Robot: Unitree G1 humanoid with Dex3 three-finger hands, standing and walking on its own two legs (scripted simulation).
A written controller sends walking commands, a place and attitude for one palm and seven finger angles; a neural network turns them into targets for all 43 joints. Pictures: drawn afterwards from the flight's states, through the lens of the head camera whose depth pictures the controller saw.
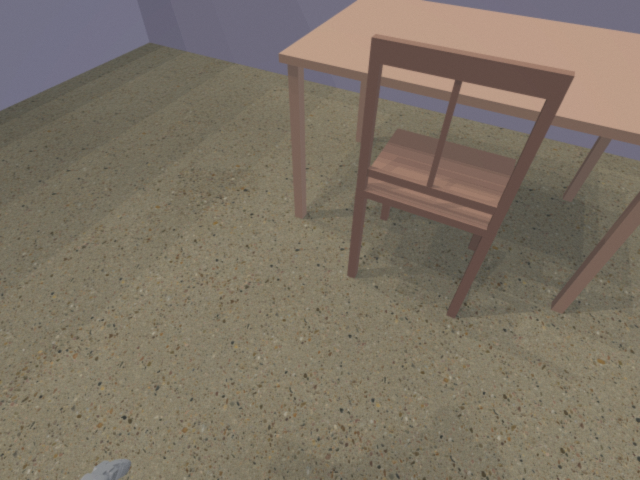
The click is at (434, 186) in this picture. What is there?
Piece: chair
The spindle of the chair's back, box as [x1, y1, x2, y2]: [427, 80, 461, 187]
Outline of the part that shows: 461,81 455,80 427,182 427,186 430,187 433,182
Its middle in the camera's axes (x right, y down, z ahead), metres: +0.32 -0.26 +1.00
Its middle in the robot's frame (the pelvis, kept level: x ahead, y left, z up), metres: +0.93 -0.27 -0.07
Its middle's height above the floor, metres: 0.70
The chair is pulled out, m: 0.00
